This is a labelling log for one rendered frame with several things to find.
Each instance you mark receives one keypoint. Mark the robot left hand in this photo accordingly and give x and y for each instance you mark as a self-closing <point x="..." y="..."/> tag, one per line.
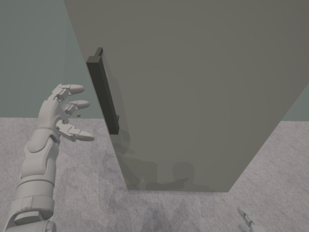
<point x="52" y="112"/>

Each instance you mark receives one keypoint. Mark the robot left upper arm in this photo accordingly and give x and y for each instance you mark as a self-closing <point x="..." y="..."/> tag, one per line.
<point x="40" y="226"/>

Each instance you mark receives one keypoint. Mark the robot right hand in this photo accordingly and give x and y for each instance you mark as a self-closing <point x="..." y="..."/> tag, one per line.
<point x="251" y="220"/>

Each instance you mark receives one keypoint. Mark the handle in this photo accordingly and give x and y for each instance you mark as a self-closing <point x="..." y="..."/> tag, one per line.
<point x="100" y="82"/>

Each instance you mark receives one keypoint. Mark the fridge door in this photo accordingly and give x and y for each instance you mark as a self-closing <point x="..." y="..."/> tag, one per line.
<point x="199" y="85"/>

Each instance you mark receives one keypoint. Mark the left robot forearm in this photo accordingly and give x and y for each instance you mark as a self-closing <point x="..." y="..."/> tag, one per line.
<point x="33" y="200"/>

